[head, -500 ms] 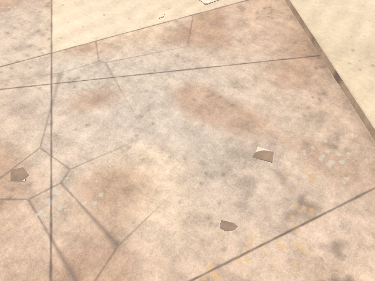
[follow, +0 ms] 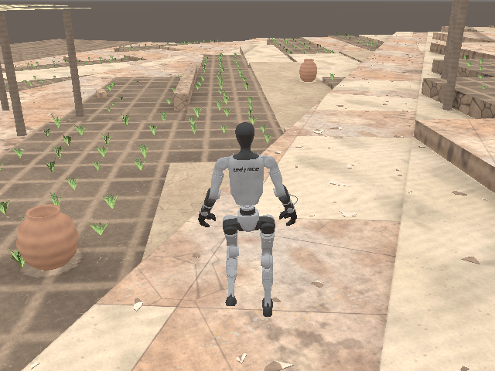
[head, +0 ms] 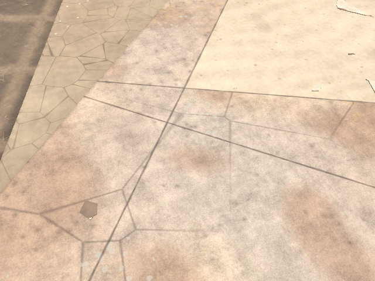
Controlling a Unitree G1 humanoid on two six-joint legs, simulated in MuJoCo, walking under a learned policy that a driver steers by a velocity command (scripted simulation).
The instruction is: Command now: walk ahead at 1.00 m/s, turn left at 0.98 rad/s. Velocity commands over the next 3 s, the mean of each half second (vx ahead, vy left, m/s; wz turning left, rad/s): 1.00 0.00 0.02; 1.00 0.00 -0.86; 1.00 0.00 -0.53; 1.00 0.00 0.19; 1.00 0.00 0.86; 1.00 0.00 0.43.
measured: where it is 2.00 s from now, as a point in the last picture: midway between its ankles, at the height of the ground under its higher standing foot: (298, 76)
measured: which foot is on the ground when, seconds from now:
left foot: up 0.00-0.28, down 0.30-0.78, up 0.80-1.00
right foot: down 0.00-0.30, up 0.32-0.76, down 0.78-1.00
